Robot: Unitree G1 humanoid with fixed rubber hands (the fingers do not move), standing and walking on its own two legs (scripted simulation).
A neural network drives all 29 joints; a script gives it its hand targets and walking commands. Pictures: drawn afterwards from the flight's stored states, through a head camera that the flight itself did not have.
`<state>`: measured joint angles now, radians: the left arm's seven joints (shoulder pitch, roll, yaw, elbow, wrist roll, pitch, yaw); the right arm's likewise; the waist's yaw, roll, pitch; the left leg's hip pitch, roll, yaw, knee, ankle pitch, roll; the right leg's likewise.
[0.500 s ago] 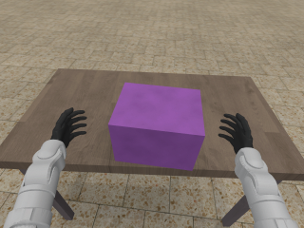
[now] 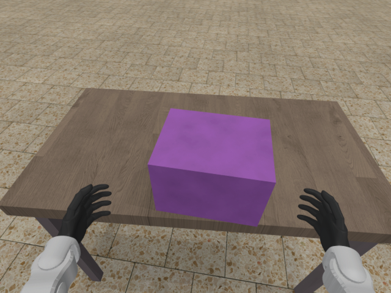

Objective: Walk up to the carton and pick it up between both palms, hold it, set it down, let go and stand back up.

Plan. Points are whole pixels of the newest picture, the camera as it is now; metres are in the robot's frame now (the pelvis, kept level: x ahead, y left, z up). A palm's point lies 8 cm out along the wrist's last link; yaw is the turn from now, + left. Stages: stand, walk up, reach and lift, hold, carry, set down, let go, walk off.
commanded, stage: set down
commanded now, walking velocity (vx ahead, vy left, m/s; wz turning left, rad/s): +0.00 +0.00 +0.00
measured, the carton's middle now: (212, 165) +0.42 -0.03 +0.02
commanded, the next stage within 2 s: let go in 1.12 s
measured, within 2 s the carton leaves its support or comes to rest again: neither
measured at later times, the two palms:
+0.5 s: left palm (78, 262) +0.20 +0.23 +0.01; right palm (327, 261) +0.19 -0.23 +0.02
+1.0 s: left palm out of the picture +0.16 +0.22 -0.05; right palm (316, 286) +0.17 -0.23 -0.05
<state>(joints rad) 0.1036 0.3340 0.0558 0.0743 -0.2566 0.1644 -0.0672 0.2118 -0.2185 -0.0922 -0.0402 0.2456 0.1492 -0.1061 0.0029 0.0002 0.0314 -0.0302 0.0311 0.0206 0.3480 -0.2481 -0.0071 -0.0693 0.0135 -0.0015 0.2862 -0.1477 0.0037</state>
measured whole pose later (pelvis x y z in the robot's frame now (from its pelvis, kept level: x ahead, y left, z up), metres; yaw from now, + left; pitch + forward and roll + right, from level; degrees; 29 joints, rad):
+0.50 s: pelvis +0.00 -0.01 +0.00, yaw +0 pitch -5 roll -1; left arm 0.25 0.28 0.02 0.08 -0.17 0.15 -0.04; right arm 0.33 -0.19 -0.08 0.01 0.15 0.13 -0.06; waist 0.03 0.01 0.07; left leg 0.00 0.03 0.01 0.32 -0.24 -0.01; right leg -0.05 0.01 -0.01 0.30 -0.16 0.00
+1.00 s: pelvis +0.01 +0.00 +0.00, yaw +1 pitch -5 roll -1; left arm 0.28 0.21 0.00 0.31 -0.03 0.12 -0.01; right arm 0.29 -0.19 -0.03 0.40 0.06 -0.08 -0.01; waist 0.01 0.02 0.09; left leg 0.00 0.03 0.01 0.36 -0.27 -0.01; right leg -0.05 0.01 -0.01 0.33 -0.19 0.00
